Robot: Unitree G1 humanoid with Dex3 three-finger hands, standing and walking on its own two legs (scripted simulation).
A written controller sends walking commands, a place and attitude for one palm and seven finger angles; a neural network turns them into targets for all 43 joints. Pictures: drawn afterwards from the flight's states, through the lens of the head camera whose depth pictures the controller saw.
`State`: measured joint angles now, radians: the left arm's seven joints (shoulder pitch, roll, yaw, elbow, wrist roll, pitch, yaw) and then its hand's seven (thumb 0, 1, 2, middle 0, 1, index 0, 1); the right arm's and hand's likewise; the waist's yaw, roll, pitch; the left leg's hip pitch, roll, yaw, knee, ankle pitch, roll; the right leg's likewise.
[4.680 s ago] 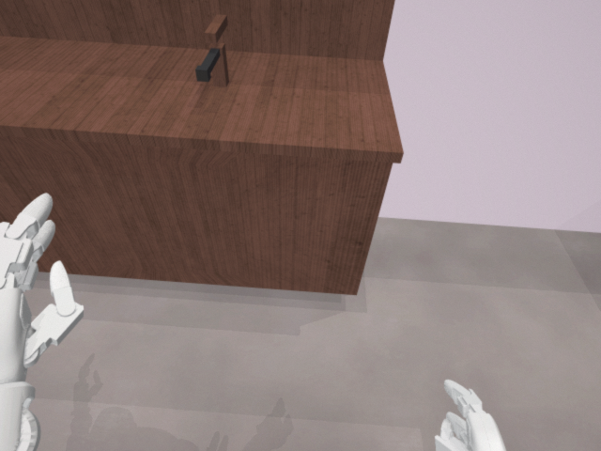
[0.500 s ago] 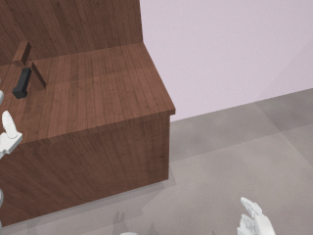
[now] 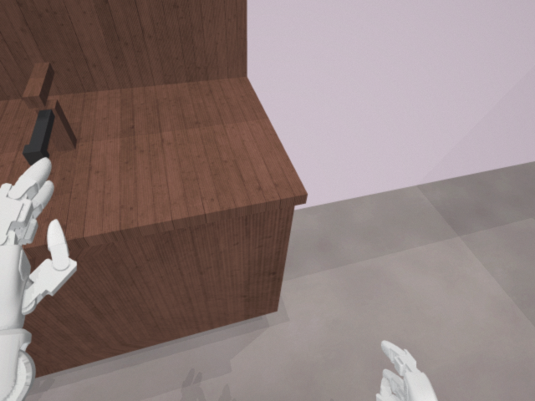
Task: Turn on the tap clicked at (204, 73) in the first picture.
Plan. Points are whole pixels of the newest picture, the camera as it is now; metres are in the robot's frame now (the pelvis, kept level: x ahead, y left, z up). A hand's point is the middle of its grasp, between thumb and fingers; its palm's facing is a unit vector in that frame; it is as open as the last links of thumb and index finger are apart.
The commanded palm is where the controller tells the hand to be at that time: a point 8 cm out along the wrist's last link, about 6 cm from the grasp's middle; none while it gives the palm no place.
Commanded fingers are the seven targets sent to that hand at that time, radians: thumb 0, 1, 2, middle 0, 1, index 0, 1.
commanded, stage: come to a stop and stand still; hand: left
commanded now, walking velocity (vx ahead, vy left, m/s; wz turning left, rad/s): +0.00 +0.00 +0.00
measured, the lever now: (36, 154) +0.46 +0.47 +0.08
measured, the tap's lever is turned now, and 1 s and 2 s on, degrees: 0 0 0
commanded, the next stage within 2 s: look again from close up in 0.52 s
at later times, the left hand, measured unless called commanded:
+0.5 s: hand (79, 239) +0.25 +0.26 +0.15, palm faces +0.39 -0.84 -0.36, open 7.4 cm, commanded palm +0.20 +0.28 +0.17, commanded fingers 0.00 0.90 0.90 -0.20 -0.30 -0.20 -0.30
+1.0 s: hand (81, 253) +0.23 +0.24 +0.16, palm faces +0.40 -0.85 -0.35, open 7.4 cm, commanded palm +0.17 +0.28 +0.17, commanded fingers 0.00 0.90 0.90 -0.20 -0.30 -0.20 -0.30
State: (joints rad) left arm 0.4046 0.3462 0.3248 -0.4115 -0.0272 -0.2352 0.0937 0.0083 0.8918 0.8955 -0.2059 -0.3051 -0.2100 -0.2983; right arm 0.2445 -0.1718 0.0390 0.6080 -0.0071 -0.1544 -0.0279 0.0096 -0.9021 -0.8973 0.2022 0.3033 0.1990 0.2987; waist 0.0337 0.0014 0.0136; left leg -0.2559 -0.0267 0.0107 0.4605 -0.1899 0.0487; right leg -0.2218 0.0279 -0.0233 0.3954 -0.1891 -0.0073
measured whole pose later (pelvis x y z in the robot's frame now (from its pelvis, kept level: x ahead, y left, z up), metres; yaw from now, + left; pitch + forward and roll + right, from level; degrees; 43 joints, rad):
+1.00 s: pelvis +0.02 -0.01 +0.00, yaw +1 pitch -1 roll -1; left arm 0.43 0.35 0.32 -0.42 -0.06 -0.17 0.12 0.01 0.89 0.90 -0.21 -0.31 -0.21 -0.30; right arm 0.23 -0.21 0.02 0.60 0.00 -0.08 -0.06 0.01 -0.90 -0.90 0.20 0.30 0.20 0.30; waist 0.02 0.00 0.02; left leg -0.21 -0.04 -0.01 0.40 -0.19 0.04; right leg -0.17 0.02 -0.04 0.34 -0.17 -0.01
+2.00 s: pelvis +0.11 +0.10 -0.03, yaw +2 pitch -2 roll +0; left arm 0.40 0.40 0.40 -0.53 -0.04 -0.22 0.12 0.01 0.89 0.89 -0.21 -0.31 -0.21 -0.30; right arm 0.16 -0.18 0.00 0.58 0.02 -0.11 -0.01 0.01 -0.90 -0.90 0.20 0.30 0.20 0.30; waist -0.02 0.00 0.09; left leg -0.41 0.02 0.03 0.82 -0.35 -0.01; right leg -0.26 -0.04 -0.05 0.70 -0.39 0.01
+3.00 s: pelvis +0.14 +0.14 +0.00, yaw +0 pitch -1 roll -1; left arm 0.49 0.40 0.37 -0.49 -0.08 -0.12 0.14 0.01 0.89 0.89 -0.21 -0.31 -0.21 -0.30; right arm 0.22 -0.23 0.00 0.59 0.02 -0.08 -0.06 0.01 -0.90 -0.90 0.20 0.30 0.20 0.30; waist -0.01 0.02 0.02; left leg -0.26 0.04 0.05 0.46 -0.19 0.00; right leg -0.17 0.04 -0.08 0.41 -0.23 -0.05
